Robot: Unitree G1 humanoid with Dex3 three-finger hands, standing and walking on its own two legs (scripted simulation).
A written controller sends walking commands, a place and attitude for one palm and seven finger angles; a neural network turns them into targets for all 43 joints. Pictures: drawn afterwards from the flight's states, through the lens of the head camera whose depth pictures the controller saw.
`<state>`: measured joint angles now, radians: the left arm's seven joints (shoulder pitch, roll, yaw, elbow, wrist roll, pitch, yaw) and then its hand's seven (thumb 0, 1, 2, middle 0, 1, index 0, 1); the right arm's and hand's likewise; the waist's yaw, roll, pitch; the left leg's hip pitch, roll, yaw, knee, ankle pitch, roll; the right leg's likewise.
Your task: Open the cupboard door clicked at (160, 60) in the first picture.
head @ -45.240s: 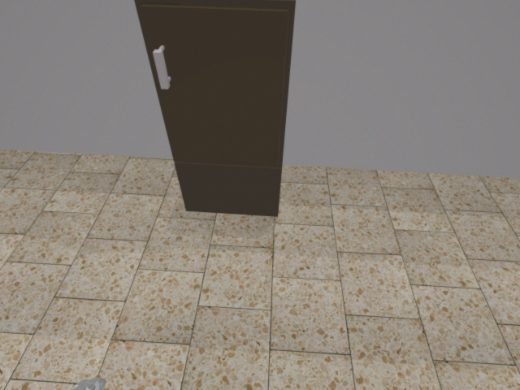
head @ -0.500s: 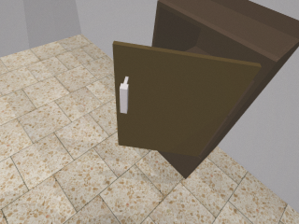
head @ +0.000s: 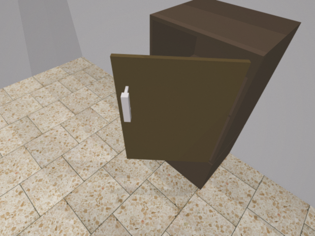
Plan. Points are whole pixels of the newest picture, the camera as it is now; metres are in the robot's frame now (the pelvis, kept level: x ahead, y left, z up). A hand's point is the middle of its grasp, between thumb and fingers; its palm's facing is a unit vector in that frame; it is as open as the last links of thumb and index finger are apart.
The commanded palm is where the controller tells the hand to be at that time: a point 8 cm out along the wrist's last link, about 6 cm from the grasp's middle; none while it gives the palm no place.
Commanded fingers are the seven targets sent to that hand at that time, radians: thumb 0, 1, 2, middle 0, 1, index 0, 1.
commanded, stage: come to a stop and stand still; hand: left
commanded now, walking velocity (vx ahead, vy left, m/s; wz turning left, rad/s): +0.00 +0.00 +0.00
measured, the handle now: (127, 104) +0.54 +0.14 +0.01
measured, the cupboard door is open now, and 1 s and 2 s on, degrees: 41 41 41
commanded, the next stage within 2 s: look again from close up in 0.22 s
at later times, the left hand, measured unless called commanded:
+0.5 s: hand out of the picture -0.05 +0.15 -0.18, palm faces +0.05 -0.98 -0.17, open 7.4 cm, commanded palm none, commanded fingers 0.00 0.90 0.90 -0.20 -0.30 -0.20 -0.30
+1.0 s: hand out of the picture +0.11 +0.20 -0.12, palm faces +0.22 -0.95 -0.21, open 7.4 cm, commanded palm +0.11 +0.23 -0.07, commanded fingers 0.00 0.76 0.84 -0.21 -0.39 -0.21 -0.39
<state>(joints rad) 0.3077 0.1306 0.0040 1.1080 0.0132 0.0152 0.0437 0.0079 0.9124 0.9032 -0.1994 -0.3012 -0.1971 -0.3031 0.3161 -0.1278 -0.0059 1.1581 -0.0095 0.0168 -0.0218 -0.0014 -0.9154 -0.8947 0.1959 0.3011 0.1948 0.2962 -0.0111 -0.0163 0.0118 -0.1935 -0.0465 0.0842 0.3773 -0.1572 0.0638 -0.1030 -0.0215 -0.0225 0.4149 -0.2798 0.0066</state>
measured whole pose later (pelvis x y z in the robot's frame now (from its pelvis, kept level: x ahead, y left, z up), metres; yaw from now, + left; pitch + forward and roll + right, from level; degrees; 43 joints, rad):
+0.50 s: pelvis +0.00 +0.00 -0.01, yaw +1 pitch -1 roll -1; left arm 0.38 0.10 -0.02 1.11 0.02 -0.03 0.05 0.01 0.90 0.90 -0.20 -0.30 -0.20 -0.30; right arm 0.32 -0.15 0.00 1.08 -0.02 -0.01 -0.02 0.01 -0.93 -0.89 0.20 0.30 0.19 0.30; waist -0.01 0.03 0.01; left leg -0.31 -0.02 0.05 0.55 -0.23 0.07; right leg -0.17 0.00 -0.06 0.51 -0.32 0.00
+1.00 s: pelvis +0.01 +0.00 -0.01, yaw +0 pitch +0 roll +1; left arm 0.49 0.19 0.03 0.38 -0.08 0.03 0.10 0.02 0.91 0.90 -0.20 -0.31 -0.20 -0.31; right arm 0.32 -0.18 0.02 0.92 0.03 -0.16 -0.05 0.01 -0.92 -0.89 0.20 0.30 0.20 0.30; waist 0.01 -0.04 0.00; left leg -0.27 -0.05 0.09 0.49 -0.23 0.06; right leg -0.21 -0.03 -0.03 0.59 -0.35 -0.02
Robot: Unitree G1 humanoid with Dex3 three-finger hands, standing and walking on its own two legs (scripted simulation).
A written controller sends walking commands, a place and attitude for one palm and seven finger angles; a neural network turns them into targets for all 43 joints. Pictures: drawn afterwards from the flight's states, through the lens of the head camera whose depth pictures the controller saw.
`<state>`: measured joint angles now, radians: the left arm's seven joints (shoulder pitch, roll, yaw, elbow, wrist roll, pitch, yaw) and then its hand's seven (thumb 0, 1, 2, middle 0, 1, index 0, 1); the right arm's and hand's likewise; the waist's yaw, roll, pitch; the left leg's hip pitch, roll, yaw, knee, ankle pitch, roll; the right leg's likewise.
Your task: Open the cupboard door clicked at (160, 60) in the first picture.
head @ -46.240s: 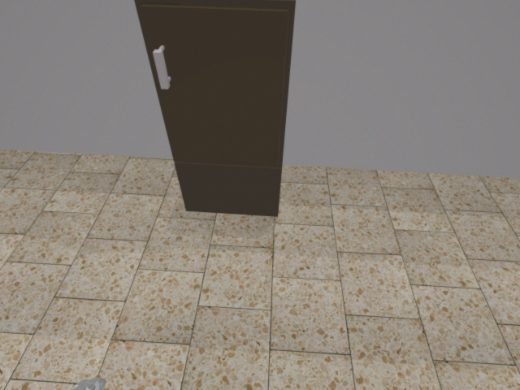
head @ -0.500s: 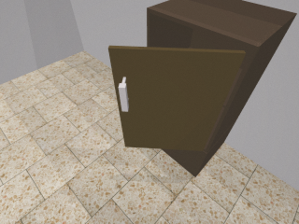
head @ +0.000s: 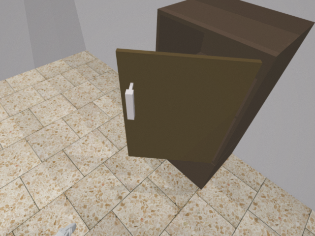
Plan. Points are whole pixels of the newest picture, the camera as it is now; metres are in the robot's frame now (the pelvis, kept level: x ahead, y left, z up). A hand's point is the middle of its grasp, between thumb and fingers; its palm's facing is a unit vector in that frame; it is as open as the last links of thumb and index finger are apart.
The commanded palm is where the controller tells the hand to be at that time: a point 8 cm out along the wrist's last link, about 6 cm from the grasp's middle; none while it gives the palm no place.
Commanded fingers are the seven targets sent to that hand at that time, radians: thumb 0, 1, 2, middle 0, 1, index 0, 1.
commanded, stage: raise the hand with hooked fingers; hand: left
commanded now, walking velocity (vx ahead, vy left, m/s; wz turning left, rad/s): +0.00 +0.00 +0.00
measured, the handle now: (131, 101) +0.53 +0.13 +0.02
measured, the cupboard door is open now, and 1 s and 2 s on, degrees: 41 41 41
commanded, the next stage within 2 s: move the hooked fingers beside the handle in 2.00 s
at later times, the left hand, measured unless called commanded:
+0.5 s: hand (77, 221) +0.16 +0.20 -0.02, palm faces +0.15 -0.98 -0.10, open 9.7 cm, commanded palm +0.14 +0.25 -0.03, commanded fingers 0.00 0.18 0.59 -0.25 -0.76 -0.25 -0.76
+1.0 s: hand (72, 193) +0.22 +0.23 -0.01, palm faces -0.01 -1.00 -0.04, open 12.6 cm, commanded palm +0.20 +0.29 +0.01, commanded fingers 0.00 -0.41 0.34 -0.29 -1.14 -0.29 -1.14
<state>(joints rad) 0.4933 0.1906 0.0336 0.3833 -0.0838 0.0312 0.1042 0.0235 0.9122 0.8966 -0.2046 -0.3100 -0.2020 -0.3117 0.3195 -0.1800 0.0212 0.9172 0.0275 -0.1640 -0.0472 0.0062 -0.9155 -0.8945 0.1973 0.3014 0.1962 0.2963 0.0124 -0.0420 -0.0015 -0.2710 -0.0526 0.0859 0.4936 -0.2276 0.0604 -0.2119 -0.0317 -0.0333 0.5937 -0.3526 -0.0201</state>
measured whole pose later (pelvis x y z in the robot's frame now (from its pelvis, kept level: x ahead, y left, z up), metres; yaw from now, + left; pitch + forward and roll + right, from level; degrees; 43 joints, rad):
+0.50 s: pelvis -0.02 -0.04 -0.09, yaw +3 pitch +13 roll -3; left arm 0.44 0.26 0.26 0.03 -0.34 -0.60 -0.33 0.02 0.40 0.69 -0.23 -0.62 -0.23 -0.63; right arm 0.16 -0.26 -0.02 0.58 0.03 -0.24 -0.06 0.01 -0.91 -0.90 0.20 0.30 0.20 0.30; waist 0.05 0.02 -0.14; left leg -0.91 0.02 -0.04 1.18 -0.49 0.01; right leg -0.78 0.05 -0.17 1.12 -0.57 -0.09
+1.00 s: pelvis -0.01 +0.00 -0.06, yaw +1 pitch +12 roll -3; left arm 0.26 0.32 0.29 0.17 -0.35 -0.36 -0.41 0.00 -0.19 0.44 -0.28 -1.00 -0.27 -1.00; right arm 0.26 -0.29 -0.01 0.59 0.05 -0.22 -0.08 0.01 -0.90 -0.89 0.20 0.30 0.20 0.30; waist -0.01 0.03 -0.11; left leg -0.80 0.00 0.03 1.01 -0.43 0.07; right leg -0.69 0.03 -0.10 0.97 -0.49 -0.03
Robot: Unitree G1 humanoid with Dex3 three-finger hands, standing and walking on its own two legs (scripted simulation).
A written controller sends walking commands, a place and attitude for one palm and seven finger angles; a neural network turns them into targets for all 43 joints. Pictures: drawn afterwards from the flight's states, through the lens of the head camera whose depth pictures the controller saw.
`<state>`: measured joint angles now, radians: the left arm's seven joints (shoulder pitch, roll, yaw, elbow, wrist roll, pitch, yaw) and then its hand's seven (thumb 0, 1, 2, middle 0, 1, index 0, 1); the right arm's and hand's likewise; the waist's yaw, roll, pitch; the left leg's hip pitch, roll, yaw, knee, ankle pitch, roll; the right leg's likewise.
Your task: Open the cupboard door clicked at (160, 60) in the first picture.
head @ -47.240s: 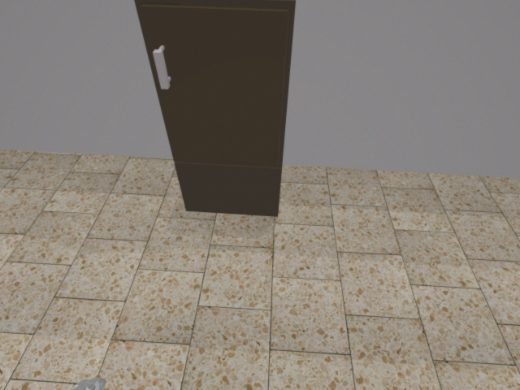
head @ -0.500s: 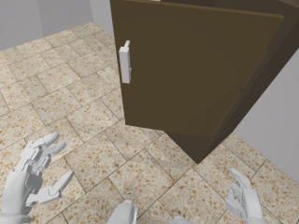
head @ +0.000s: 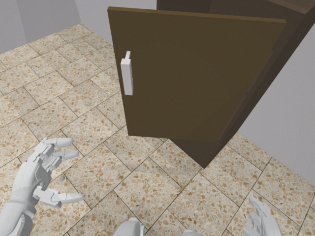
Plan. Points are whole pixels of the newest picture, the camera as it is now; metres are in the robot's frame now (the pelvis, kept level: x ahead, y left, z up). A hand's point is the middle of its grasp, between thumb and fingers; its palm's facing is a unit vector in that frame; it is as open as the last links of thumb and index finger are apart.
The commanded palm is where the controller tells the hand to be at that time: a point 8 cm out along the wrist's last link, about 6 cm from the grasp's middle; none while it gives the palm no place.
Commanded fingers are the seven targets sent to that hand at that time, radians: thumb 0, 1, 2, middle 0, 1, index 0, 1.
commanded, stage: raise the hand with hooked fingers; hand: left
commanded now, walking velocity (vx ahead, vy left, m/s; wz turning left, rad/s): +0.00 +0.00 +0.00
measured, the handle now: (128, 73) +0.55 +0.12 +0.08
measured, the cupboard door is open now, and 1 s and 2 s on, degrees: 41 41 41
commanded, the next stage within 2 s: move the hooked fingers beside the handle in 1.00 s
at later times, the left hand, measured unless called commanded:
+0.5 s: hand (28, 142) +0.29 +0.30 +0.10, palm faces +0.05 -1.00 -0.07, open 14.0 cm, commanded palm +0.26 +0.34 +0.10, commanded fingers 0.00 -0.50 0.30 -0.30 -1.20 -0.30 -1.20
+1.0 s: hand (45, 140) +0.30 +0.27 +0.10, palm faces +0.02 -1.00 -0.05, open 14.0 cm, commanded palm +0.27 +0.32 +0.10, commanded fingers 0.00 -0.50 0.30 -0.30 -1.20 -0.30 -1.20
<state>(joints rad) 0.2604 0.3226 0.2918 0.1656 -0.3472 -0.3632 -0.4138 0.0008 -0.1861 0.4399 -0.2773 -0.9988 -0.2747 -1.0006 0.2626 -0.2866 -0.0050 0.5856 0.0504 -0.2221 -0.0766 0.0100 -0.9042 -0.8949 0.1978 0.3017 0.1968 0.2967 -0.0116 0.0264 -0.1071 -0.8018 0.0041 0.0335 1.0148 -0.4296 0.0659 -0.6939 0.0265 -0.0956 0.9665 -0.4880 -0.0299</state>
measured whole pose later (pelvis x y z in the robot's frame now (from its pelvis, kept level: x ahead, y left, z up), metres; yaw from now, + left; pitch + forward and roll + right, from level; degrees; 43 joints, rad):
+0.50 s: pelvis +0.00 +0.02 +0.02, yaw +1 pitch +9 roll -3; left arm -0.03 0.44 0.41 0.37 -0.34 -0.26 -0.46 -0.01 -0.50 0.31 -0.30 -1.20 -0.30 -1.20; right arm 0.28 -0.27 0.06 0.58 0.05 -0.20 -0.08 0.01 -0.90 -0.89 0.20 0.30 0.20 0.30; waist 0.00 0.02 -0.08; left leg -0.65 -0.02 0.03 0.87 -0.37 0.09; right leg -0.54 0.01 -0.09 0.81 -0.42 -0.01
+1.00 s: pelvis +0.01 -0.01 +0.03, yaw +1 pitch +10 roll -2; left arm -0.02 0.43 0.41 0.42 -0.36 -0.26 -0.50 -0.01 -0.50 0.30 -0.30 -1.20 -0.30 -1.20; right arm 0.29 -0.29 0.04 0.58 0.05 -0.19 -0.08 0.01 -0.90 -0.89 0.20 0.30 0.20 0.30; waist -0.01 0.03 -0.09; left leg -0.64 -0.01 0.03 0.85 -0.38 0.06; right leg -0.53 0.03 -0.10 0.80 -0.43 -0.04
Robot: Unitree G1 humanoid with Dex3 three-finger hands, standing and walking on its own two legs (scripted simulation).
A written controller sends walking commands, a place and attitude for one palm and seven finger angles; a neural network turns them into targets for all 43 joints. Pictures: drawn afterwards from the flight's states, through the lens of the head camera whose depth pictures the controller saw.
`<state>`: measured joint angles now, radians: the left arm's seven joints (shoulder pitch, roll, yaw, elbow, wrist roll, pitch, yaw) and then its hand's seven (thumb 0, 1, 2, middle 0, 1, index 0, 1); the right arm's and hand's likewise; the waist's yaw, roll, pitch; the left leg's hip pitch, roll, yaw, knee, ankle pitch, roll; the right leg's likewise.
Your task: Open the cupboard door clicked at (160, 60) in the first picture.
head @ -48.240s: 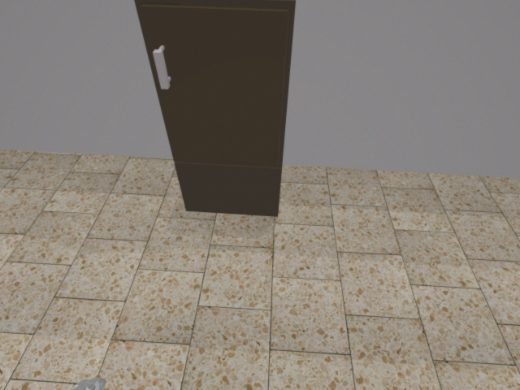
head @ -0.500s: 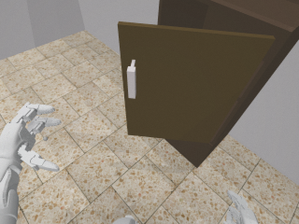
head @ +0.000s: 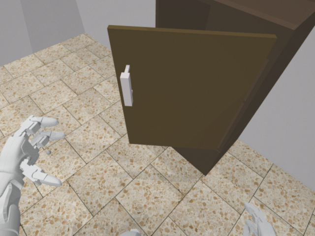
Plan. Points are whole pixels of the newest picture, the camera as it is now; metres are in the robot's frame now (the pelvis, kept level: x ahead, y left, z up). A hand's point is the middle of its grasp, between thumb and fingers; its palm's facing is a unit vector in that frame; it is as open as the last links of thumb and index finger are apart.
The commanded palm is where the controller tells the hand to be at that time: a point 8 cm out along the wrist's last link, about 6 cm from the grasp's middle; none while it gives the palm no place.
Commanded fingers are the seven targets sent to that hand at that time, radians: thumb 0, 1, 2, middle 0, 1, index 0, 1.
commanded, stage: move the hooked fingers beside the handle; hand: left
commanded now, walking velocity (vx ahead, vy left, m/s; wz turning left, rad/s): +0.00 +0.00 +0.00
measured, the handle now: (128, 85) +0.54 +0.12 +0.05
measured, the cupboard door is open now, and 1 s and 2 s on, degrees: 41 41 41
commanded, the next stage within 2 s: none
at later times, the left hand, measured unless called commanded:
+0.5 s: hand (69, 132) +0.34 +0.24 +0.07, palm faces -0.01 -1.00 -0.02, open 14.0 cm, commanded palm +0.32 +0.30 +0.07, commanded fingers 0.00 -0.50 0.30 -0.30 -1.20 -0.30 -1.20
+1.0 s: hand (80, 116) +0.40 +0.23 +0.07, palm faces -0.02 -1.00 +0.00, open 14.0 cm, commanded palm +0.38 +0.28 +0.06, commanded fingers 0.00 -0.50 0.30 -0.30 -1.20 -0.30 -1.20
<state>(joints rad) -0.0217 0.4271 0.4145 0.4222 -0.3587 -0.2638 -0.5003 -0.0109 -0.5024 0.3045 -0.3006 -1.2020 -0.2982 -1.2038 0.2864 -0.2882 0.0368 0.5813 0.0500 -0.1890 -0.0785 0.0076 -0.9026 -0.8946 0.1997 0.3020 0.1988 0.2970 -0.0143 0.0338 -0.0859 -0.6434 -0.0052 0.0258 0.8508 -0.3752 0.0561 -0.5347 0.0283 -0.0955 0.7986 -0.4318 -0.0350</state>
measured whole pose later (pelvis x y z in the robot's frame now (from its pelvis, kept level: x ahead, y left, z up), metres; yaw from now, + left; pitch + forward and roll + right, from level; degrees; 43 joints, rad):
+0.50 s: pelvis +0.00 -0.01 +0.00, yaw -1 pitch +11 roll -1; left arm -0.22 0.44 0.40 0.60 -0.32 -0.26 -0.46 -0.01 -0.50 0.30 -0.30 -1.20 -0.30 -1.20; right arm 0.30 -0.29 0.03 0.60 0.06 -0.15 -0.08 0.01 -0.90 -0.89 0.20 0.30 0.20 0.30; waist -0.04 0.03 -0.09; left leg -0.67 0.01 0.04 0.86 -0.38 0.04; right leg -0.58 0.04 -0.08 0.83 -0.44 -0.05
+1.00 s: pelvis +0.00 +0.01 -0.01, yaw -1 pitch +13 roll -2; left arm -0.42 0.41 0.36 0.76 -0.26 -0.32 -0.38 -0.01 -0.50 0.30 -0.30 -1.20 -0.30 -1.20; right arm 0.32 -0.28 0.02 0.62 0.05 -0.07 -0.06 0.00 -0.90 -0.89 0.20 0.30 0.20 0.30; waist -0.07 0.02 -0.10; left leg -0.73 0.00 0.05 0.88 -0.39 0.07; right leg -0.63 0.03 -0.07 0.84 -0.44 -0.02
